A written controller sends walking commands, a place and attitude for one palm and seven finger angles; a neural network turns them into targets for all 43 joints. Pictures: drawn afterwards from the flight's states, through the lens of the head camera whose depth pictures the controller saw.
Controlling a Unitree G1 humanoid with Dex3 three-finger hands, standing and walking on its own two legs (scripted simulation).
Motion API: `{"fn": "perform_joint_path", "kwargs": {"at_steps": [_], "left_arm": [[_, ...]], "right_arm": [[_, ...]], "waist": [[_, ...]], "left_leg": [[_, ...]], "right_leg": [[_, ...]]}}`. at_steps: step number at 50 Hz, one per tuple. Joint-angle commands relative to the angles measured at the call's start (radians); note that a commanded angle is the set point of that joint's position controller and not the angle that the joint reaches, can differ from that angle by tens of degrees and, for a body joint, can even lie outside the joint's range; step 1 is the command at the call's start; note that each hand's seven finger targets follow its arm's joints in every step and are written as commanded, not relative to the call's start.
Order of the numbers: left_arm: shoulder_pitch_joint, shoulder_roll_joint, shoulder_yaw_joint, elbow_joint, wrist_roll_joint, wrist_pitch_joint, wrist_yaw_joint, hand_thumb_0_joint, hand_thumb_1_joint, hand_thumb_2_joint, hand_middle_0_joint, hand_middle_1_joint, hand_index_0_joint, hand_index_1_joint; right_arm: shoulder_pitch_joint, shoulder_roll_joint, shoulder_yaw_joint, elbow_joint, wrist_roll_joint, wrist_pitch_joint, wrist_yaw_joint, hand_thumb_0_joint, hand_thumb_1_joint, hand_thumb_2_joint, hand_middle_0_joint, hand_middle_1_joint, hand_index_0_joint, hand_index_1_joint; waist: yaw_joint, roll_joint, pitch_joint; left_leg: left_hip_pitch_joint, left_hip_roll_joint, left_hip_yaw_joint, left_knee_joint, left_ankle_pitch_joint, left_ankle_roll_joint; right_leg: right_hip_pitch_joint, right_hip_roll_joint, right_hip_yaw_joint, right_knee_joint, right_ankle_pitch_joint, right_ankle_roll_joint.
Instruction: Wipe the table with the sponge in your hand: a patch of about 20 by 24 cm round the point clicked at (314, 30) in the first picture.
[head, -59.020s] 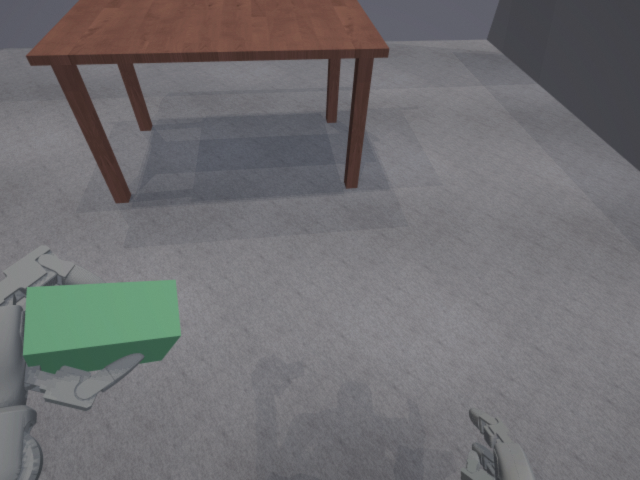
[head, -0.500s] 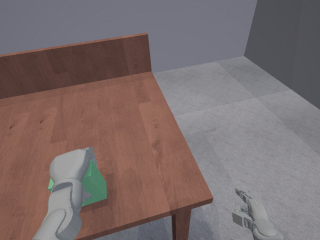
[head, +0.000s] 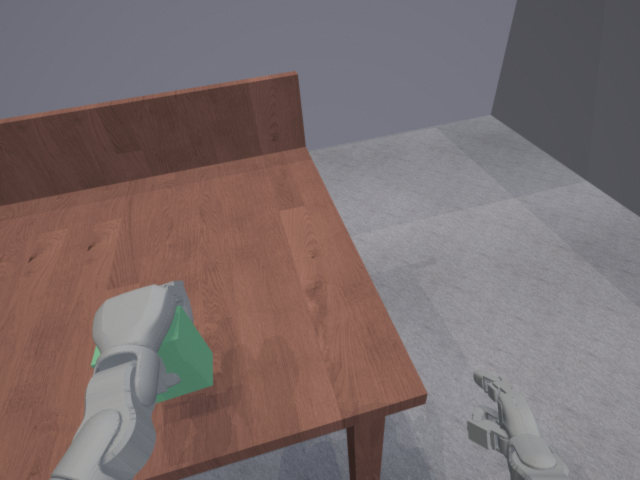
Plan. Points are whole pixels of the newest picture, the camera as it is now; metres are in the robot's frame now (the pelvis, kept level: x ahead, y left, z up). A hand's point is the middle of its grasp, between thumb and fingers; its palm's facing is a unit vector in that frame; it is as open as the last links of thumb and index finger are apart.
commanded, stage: lift the sponge slowly off the table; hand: left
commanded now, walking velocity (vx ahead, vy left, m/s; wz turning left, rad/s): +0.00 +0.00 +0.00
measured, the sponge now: (164, 365) +0.23 +0.26 +0.03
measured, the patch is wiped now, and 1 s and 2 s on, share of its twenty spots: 1.00 1.00 1.00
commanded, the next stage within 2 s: bring the sponge back beside the body in 0.42 s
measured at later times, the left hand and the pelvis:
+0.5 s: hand (155, 326) +0.25 +0.26 +0.09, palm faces +0.03 -0.14 -0.99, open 9.6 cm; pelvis +0.00 +0.00 +0.00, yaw +0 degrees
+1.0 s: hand (144, 348) +0.22 +0.25 +0.10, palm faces +0.04 -0.16 -0.99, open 9.6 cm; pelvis +0.00 +0.00 +0.00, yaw +1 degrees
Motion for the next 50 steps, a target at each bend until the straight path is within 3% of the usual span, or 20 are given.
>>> {"fn": "perform_joint_path", "kwargs": {"at_steps": [1, 4, 7, 9, 10, 14, 18, 19, 20, 24, 25, 29, 33, 34, 35, 39, 40, 44, 49, 50], "left_arm": [[-0.321, 0.185, 0.113, -0.257, 0.046, -0.025, 0.037, 0.0, 0.1, 1.3, -1.2, -1.6, -1.2, -1.6], [-0.304, 0.193, 0.121, -0.286, 0.045, -0.025, 0.032, 0.0, 0.1, 1.3, -1.2, -1.6, -1.2, -1.6], [-0.276, 0.2, 0.136, -0.239, 0.041, -0.006, 0.026, 0.0, 0.1, 1.3, -1.2, -1.6, -1.2, -1.6], [-0.301, 0.245, 0.172, -0.232, 0.048, 0.017, 0.023, 0.0, 0.1, 1.3, -1.2, -1.6, -1.2, -1.6], [-0.314, 0.21, 0.14, -0.24, 0.045, 0.023, 0.019, 0.0, 0.1, 1.3, -1.2, -1.6, -1.2, -1.6], [-0.347, 0.232, 0.146, -0.252, 0.038, 0.045, 0.0, 0.0, 0.1, 1.3, -1.2, -1.6, -1.2, -1.6], [-0.323, 0.2, 0.115, -0.25, 0.029, 0.035, -0.027, 0.0, 0.1, 1.3, -1.2, -1.6, -1.2, -1.6], [-0.309, 0.226, 0.141, -0.26, 0.032, 0.034, -0.031, 0.0, 0.1, 1.3, -1.2, -1.6, -1.2, -1.6], [-0.313, 0.188, 0.102, -0.265, 0.03, 0.03, -0.038, 0.0, 0.1, 1.3, -1.2, -1.6, -1.2, -1.6], [-0.348, 0.204, 0.106, -0.287, 0.05, 0.015, -0.04, 0.0, 0.1, 1.3, -1.2, -1.6, -1.2, -1.6], [-0.343, 0.181, 0.091, -0.301, 0.047, 0.005, -0.035, 0.0, 0.1, 1.3, -1.2, -1.6, -1.2, -1.6], [-0.308, 0.254, 0.173, -0.328, 0.062, -0.008, -0.001, 0.0, 0.1, 1.3, -1.2, -1.6, -1.2, -1.6], [-0.226, 0.238, 0.191, -0.332, 0.046, 0.006, 0.03, 0.0, 0.1, 1.3, -1.2, -1.6, -1.2, -1.6], [-0.198, 0.275, 0.228, -0.345, 0.041, 0.017, 0.032, 0.0, 0.1, 1.3, -1.2, -1.6, -1.2, -1.6], [-0.179, 0.224, 0.189, -0.348, 0.025, 0.03, 0.03, 0.0, 0.1, 1.3, -1.2, -1.6, -1.2, -1.6], [-0.16, 0.232, 0.184, -0.342, 0.003, 0.073, 0.0, 0.0, 0.1, 1.3, -1.2, -1.6, -1.2, -1.6], [-0.164, 0.191, 0.14, -0.366, -0.002, 0.074, -0.013, 0.0, 0.1, 1.3, -1.2, -1.6, -1.2, -1.6], [-0.211, 0.218, 0.129, -0.42, 0.007, 0.051, -0.043, 0.0, 0.1, 1.3, -1.2, -1.6, -1.2, -1.6], [-0.2, 0.303, 0.211, -0.468, 0.041, -0.012, -0.025, 0.0, 0.1, 1.3, -1.2, -1.6, -1.2, -1.6], [-0.2, 0.287, 0.207, -0.453, 0.048, -0.021, -0.015, 0.0, 0.1, 1.3, -1.2, -1.6, -1.2, -1.6]], "right_arm": [[-0.269, -0.084, -0.03, -0.188, 0.005, -0.066, -0.013, 0.0, -0.9, -0.9, 0.2, 0.3, 0.2, 0.3], [-0.269, -0.086, -0.031, -0.194, 0.003, -0.068, -0.008, 0.0, -0.9, -0.9, 0.2, 0.3, 0.2, 0.3], [-0.274, -0.088, -0.028, -0.183, 0.002, -0.055, -0.008, 0.0, -0.9, -0.9, 0.2, 0.3, 0.2, 0.3], [-0.281, -0.097, -0.024, -0.181, 0.003, -0.045, -0.007, 0.0, -0.9, -0.9, 0.2, 0.3, 0.2, 0.3], [-0.288, -0.09, -0.021, -0.19, 0.006, -0.044, -0.007, 0.0, -0.9, -0.9, 0.2, 0.3, 0.2, 0.3], [-0.301, -0.095, -0.017, -0.194, 0.007, -0.039, -0.011, 0.0, -0.9, -0.9, 0.2, 0.3, 0.2, 0.3], [-0.294, -0.091, -0.016, -0.195, 0.008, -0.044, -0.012, 0.0, -0.9, -0.9, 0.2, 0.3, 0.2, 0.3], [-0.284, -0.095, -0.019, -0.197, 0.007, -0.045, -0.01, 0.0, -0.9, -0.9, 0.2, 0.3, 0.2, 0.3], [-0.288, -0.089, -0.013, -0.205, 0.008, -0.047, -0.009, 0.0, -0.9, -0.9, 0.2, 0.3, 0.2, 0.3], [-0.283, -0.093, -0.016, -0.204, 0.004, -0.05, -0.008, 0.0, -0.9, -0.9, 0.2, 0.3, 0.2, 0.3], [-0.279, -0.085, -0.016, -0.209, 0.006, -0.054, -0.007, 0.0, -0.9, -0.9, 0.2, 0.3, 0.2, 0.3], [-0.272, -0.091, -0.023, -0.204, -0.003, -0.054, -0.003, 0.0, -0.9, -0.9, 0.2, 0.3, 0.2, 0.3], [-0.283, -0.084, -0.028, -0.203, 0.0, -0.048, 0.01, 0.0, -0.9, -0.9, 0.2, 0.3, 0.2, 0.3], [-0.285, -0.093, -0.03, -0.205, -0.001, -0.045, 0.013, 0.0, -0.9, -0.9, 0.2, 0.3, 0.2, 0.3], [-0.29, -0.082, -0.025, -0.213, 0.004, -0.042, 0.016, 0.0, -0.9, -0.9, 0.2, 0.3, 0.2, 0.3], [-0.304, -0.098, -0.024, -0.209, 0.01, -0.031, 0.013, 0.0, -0.9, -0.9, 0.2, 0.3, 0.2, 0.3], [-0.308, -0.091, -0.021, -0.221, 0.013, -0.032, 0.013, 0.0, -0.9, -0.9, 0.2, 0.3, 0.2, 0.3], [-0.298, -0.092, -0.016, -0.227, 0.008, -0.044, -0.001, 0.0, -0.9, -0.9, 0.2, 0.3, 0.2, 0.3], [-0.279, -0.088, -0.019, -0.22, -0.006, -0.055, -0.014, 0.0, -0.9, -0.9, 0.2, 0.3, 0.2, 0.3], [-0.277, -0.078, -0.018, -0.217, -0.006, -0.059, -0.014, 0.0, -0.9, -0.9, 0.2, 0.3, 0.2, 0.3]], "waist": [[-0.001, -0.053, -0.177], [0.004, -0.036, -0.184], [0.006, -0.083, -0.156], [0.007, -0.072, -0.147], [0.005, -0.07, -0.154], [0.004, -0.053, -0.165], [-0.002, -0.063, -0.18], [-0.002, -0.066, -0.187], [-0.005, -0.063, -0.173], [-0.003, -0.046, -0.171], [-0.002, -0.044, -0.187], [0.022, -0.039, -0.224], [0.036, -0.063, -0.226], [0.039, -0.057, -0.218], [0.033, -0.064, -0.209], [0.012, -0.087, -0.14], [0.007, -0.07, -0.144], [-0.006, -0.063, -0.146], [0.015, -0.026, -0.189], [0.016, -0.034, -0.19]], "left_leg": [[0.077, -0.037, -0.053, -0.034, 0.191, 0.054], [0.085, -0.034, -0.061, -0.043, 0.204, 0.051], [0.061, -0.034, -0.054, -0.042, 0.201, 0.048], [0.051, -0.032, -0.06, -0.057, 0.178, 0.043], [0.043, -0.032, -0.053, -0.054, 0.179, 0.046], [0.057, -0.035, -0.059, -0.057, 0.175, 0.047], [0.061, -0.036, -0.054, -0.043, 0.197, 0.051], [0.063, -0.034, -0.059, -0.048, 0.192, 0.05], [0.053, -0.033, -0.056, -0.047, 0.187, 0.051], [0.064, -0.03, -0.064, -0.055, 0.178, 0.051], [0.061, -0.029, -0.061, -0.051, 0.187, 0.052], [0.075, -0.029, -0.07, -0.048, 0.235, 0.048], [0.066, -0.031, -0.061, -0.038, 0.269, 0.044], [0.063, -0.031, -0.067, -0.04, 0.264, 0.042], [0.049, -0.03, -0.06, -0.04, 0.256, 0.042], [0.041, -0.03, -0.066, -0.034, 0.223, 0.045], [0.039, -0.031, -0.06, -0.03, 0.215, 0.049], [0.062, -0.03, -0.07, -0.033, 0.187, 0.059], [0.087, -0.031, -0.077, -0.027, 0.205, 0.056], [0.077, -0.032, -0.07, -0.021, 0.208, 0.055]], "right_leg": [[-0.006, -0.007, 0.088, -0.078, 0.153, -0.042], [0.01, -0.002, 0.098, -0.081, 0.164, -0.047], [0.007, -0.009, 0.097, -0.083, 0.177, -0.042], [0.003, -0.004, 0.112, -0.091, 0.133, -0.046], [0.01, -0.009, 0.097, -0.081, 0.136, -0.042], [0.008, -0.008, 0.108, -0.09, 0.127, -0.043], [0.013, -0.016, 0.095, -0.081, 0.17, -0.037], [0.017, -0.007, 0.103, -0.081, 0.152, -0.042], [0.01, -0.013, 0.086, -0.078, 0.149, -0.038], [-0.003, -0.003, 0.093, -0.084, 0.126, -0.045], [0.009, -0.007, 0.077, -0.072, 0.137, -0.043], [0.048, 0.0, 0.1, -0.063, 0.198, -0.053], [0.065, -0.009, 0.1, -0.051, 0.268, -0.049], [0.067, -0.001, 0.119, -0.051, 0.257, -0.054], [0.065, -0.01, 0.1, -0.046, 0.25, -0.046], [0.009, -0.006, 0.125, -0.065, 0.215, -0.044], [0.006, -0.012, 0.107, -0.061, 0.201, -0.038], [-0.012, -0.007, 0.109, -0.077, 0.144, -0.038], [0.016, -0.004, 0.123, -0.078, 0.154, -0.047], [0.019, -0.009, 0.115, -0.07, 0.156, -0.046]]}}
